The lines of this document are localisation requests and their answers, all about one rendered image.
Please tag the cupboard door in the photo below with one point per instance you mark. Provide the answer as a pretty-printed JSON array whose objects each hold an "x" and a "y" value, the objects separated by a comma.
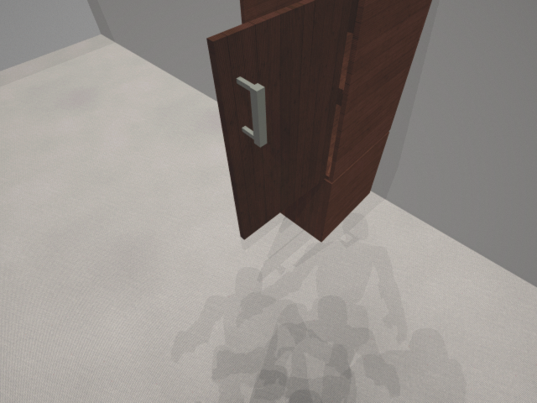
[{"x": 296, "y": 53}]

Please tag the handle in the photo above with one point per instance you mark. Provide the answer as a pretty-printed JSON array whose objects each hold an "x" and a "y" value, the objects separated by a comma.
[{"x": 258, "y": 105}]

